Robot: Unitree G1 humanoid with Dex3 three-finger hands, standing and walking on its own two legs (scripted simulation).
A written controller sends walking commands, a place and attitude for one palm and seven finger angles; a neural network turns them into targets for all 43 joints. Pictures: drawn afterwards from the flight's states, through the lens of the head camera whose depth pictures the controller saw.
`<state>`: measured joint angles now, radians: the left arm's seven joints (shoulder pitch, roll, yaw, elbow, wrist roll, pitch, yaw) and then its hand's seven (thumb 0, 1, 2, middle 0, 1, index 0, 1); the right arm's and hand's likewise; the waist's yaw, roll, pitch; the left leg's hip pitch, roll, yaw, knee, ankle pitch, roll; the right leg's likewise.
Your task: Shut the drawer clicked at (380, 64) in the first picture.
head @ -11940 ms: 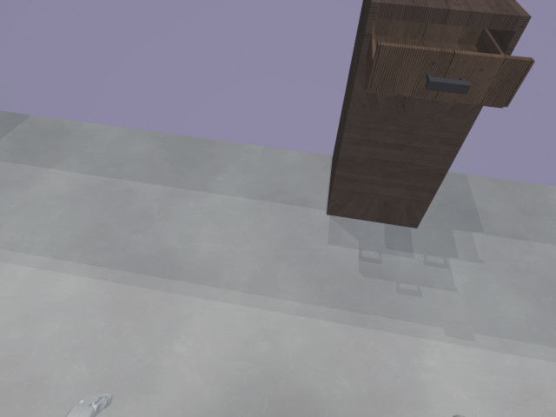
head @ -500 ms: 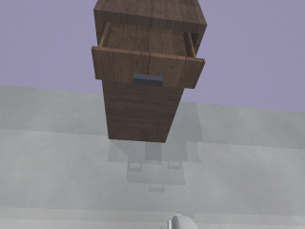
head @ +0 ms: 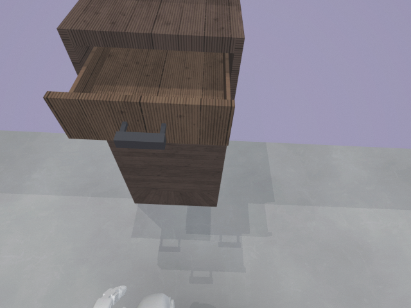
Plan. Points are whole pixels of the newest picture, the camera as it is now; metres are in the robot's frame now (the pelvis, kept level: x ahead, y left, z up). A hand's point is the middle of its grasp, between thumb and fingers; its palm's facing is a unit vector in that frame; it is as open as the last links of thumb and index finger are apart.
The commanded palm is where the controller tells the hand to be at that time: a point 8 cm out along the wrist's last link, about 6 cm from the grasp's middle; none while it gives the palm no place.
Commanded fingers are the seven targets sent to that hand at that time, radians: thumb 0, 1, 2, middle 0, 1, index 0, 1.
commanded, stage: shuffle to correct the standing spot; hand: left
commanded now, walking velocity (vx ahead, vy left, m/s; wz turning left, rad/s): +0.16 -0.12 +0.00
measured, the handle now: (142, 133) +0.45 +0.15 +0.06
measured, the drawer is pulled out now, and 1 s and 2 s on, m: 0.19 0.19 0.19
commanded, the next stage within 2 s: come to a stop and stand still in 0.02 s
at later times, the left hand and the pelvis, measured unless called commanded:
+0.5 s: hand out of the picture +0.08 +0.10 -0.17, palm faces +0.09 -0.97 -0.22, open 7.4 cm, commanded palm none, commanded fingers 0.00 0.90 0.90 -0.20 -0.30 -0.20 -0.30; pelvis +0.09 -0.08 +0.00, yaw +1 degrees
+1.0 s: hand out of the picture +0.08 +0.16 -0.17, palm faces +0.08 -0.97 -0.21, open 7.4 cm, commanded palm none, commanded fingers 0.00 0.90 0.90 -0.20 -0.30 -0.20 -0.30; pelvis +0.04 -0.04 +0.01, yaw +1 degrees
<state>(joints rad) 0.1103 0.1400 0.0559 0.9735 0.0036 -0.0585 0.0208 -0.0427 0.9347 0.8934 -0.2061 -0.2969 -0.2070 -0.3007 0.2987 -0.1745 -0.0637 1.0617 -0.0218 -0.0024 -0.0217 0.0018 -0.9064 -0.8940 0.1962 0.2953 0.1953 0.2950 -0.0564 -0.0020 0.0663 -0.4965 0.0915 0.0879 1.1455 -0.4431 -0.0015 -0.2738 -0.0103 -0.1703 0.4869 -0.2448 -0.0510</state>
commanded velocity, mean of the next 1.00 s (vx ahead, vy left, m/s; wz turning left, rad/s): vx -0.06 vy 0.06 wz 0.00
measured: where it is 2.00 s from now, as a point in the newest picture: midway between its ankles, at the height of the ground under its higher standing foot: outside the picture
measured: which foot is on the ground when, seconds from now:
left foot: up 0.00-0.12, down 0.14-0.42, up 0.44-0.76, down 0.78-1.00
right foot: down 0.00-0.14, up 0.16-0.36, down 0.38-0.78, up 0.80-1.00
